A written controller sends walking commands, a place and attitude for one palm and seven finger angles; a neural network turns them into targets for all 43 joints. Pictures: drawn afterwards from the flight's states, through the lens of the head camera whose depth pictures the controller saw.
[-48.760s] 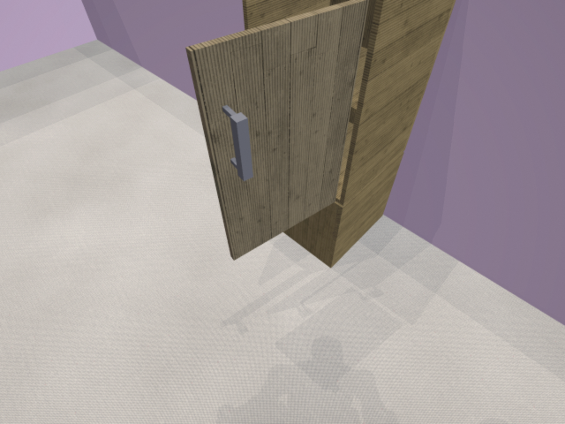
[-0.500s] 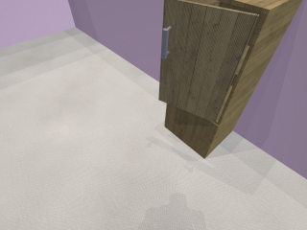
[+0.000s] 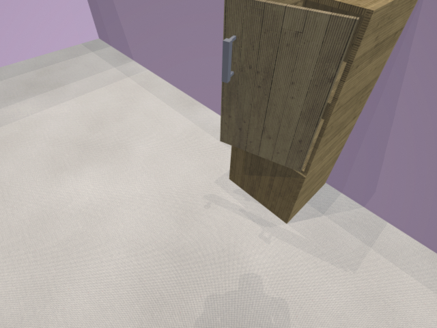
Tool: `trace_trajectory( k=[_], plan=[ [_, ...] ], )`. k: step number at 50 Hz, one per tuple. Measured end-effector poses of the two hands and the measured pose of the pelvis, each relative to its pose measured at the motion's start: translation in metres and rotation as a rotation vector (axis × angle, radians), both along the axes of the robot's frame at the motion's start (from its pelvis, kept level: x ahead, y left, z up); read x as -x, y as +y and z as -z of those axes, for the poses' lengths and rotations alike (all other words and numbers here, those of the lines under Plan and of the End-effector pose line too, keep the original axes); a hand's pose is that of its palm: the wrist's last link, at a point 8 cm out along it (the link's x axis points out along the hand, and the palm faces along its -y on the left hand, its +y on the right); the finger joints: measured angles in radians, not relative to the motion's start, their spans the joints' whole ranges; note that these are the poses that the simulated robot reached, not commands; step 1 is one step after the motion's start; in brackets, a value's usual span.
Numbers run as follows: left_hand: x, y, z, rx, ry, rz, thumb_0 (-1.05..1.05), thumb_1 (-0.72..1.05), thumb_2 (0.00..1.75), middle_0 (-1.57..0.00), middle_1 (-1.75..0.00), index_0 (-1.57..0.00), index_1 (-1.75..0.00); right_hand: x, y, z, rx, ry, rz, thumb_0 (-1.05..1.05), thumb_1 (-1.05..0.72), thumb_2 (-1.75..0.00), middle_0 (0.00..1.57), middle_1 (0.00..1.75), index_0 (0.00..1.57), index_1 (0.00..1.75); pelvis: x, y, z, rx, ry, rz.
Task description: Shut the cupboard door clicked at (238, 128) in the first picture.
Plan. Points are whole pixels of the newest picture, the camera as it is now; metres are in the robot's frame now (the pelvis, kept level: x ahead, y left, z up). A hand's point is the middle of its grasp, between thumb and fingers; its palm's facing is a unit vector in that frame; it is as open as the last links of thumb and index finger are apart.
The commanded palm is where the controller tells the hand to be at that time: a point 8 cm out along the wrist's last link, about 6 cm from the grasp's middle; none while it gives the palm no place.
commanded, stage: look to check the result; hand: left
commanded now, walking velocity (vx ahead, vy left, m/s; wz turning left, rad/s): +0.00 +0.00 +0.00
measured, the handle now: (229, 59) +0.91 +0.00 +0.06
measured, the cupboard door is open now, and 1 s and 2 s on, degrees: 17 17 17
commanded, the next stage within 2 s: walk to a spot facing it in 0.36 s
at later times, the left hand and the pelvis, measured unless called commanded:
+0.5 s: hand out of the picture -0.02 +0.15 -0.18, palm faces +0.01 -0.98 -0.18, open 7.4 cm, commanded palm none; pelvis +0.01 -0.01 +0.00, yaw +0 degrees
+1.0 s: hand out of the picture +0.06 +0.21 -0.17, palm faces +0.23 -0.94 -0.26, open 7.4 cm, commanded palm none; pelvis +0.01 -0.01 -0.01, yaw +14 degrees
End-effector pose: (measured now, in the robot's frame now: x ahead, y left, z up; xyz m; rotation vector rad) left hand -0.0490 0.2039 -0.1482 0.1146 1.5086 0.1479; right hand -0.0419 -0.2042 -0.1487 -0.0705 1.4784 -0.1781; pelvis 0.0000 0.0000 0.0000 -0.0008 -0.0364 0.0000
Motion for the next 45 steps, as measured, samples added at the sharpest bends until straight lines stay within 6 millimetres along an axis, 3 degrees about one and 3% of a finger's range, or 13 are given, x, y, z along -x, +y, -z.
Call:
trace_trajectory(
  k=[12,33,41,45],
  plan=[
    [-0.002,-0.001,-0.003,-0.015,0.006,0.007,0.00,0.91,0.90,-0.19,-0.30,-0.20,-0.29,-0.009,-0.010,0.000,0.003,-0.009,-0.007,0.00,-0.91,-0.90,0.20,0.30,0.19,0.30,-0.002,-0.006,0.000,0.000,0.003,0.002],
    [-0.037,-0.007,0.004,-0.026,-0.069,-0.034,0.00,0.91,0.90,-0.20,-0.30,-0.20,-0.29,-0.030,-0.024,0.005,0.004,0.003,-0.048,0.00,-0.91,-0.90,0.20,0.30,0.19,0.30,-0.009,-0.016,0.006,0.007,0.014,-0.051],
    [-0.049,0.022,0.026,-0.045,-0.122,-0.116,0.00,0.91,0.90,-0.20,-0.30,-0.20,-0.30,-0.070,-0.031,0.010,0.065,-0.029,-0.143,0.00,-0.91,-0.90,0.20,0.30,0.19,0.30,-0.012,-0.003,0.024,0.022,0.017,-0.140],
    [-0.064,0.041,0.016,-0.082,-0.160,-0.128,0.00,0.91,0.90,-0.20,-0.30,-0.20,-0.29,-0.094,-0.034,0.003,0.090,-0.079,-0.208,0.00,-0.91,-0.90,0.20,0.30,0.19,0.30,-0.007,-0.003,0.019,0.023,0.047,-0.180]
  ],
)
